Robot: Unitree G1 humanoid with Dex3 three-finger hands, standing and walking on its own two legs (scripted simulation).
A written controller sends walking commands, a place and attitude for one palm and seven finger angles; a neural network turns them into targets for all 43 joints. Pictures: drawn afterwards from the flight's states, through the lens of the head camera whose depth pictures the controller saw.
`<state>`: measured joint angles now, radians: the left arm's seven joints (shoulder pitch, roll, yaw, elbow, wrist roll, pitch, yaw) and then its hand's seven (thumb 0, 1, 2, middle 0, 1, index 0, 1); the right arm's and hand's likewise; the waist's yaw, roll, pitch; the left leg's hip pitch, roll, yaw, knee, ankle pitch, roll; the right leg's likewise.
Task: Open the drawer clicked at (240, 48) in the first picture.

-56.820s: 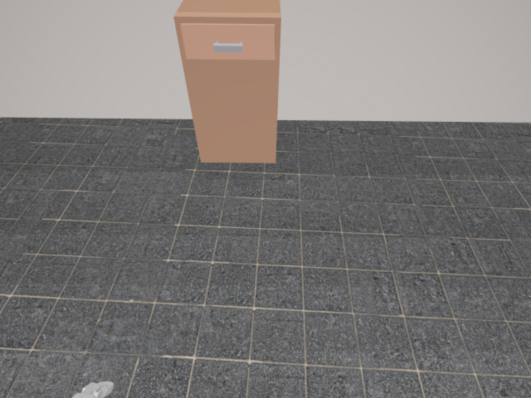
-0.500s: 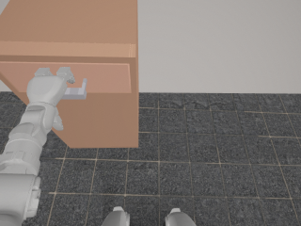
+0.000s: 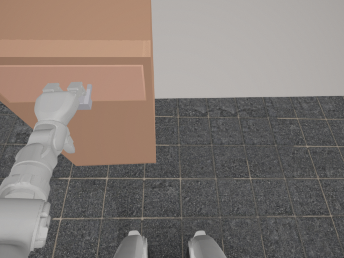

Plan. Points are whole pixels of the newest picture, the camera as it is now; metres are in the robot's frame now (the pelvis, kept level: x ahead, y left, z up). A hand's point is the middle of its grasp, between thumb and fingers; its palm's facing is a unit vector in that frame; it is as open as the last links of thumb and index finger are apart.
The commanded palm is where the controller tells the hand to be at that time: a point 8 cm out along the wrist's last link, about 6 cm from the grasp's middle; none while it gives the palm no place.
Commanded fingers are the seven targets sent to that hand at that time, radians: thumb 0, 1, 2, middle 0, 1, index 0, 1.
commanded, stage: lower the fingers behind the handle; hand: left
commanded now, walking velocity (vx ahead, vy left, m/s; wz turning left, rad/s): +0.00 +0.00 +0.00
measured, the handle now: (67, 95) +0.52 +0.26 -0.01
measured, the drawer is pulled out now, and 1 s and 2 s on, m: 0.00 0.00 0.04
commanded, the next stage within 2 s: close the thumb around the handle in 0.74 s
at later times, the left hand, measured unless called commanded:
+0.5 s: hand (65, 119) +0.45 +0.26 -0.03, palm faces -0.09 -0.02 -1.00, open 13.8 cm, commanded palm +0.44 +0.26 +0.02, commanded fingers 0.00 -0.50 0.30 -0.30 -1.20 -0.30 -1.20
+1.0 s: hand (65, 119) +0.45 +0.26 -0.03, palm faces -0.09 -0.03 -1.00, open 13.2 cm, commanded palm +0.44 +0.26 +0.02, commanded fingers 0.00 0.00 0.52 -0.34 -1.25 -0.34 -1.25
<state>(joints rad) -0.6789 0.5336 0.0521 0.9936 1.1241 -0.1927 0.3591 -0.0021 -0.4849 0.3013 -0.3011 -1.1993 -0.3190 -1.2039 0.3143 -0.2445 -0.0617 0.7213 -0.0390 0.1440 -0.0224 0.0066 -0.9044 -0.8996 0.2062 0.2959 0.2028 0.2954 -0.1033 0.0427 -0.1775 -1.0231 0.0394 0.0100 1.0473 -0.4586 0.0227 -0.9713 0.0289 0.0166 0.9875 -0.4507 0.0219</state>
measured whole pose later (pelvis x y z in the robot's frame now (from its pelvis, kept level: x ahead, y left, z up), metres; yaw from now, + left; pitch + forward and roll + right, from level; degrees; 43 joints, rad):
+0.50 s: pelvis +0.00 -0.01 -0.01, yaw +0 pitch +26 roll -2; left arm -0.69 0.57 0.06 0.99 1.12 -0.17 0.36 0.00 -0.49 0.30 -0.27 -1.19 -0.32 -1.20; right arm 0.28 -0.25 -0.05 0.71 -0.03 0.14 -0.03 0.01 -0.90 -0.90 0.21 0.30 0.20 0.30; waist -0.10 0.04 -0.19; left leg -1.08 0.05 0.00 1.11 -0.48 0.01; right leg -1.04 0.04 0.01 1.06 -0.48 0.01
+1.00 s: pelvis -0.01 -0.01 -0.01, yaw +0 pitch +26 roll -3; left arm -0.70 0.57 0.05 1.01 1.11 -0.15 0.36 0.00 -0.38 0.35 -0.28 -1.20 -0.33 -1.21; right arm 0.29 -0.25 -0.04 0.71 -0.03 0.14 -0.03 0.01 -0.90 -0.90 0.21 0.30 0.20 0.30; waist -0.11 0.04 -0.18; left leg -1.09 0.04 0.00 1.11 -0.48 0.02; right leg -1.04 0.03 0.01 1.06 -0.48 0.02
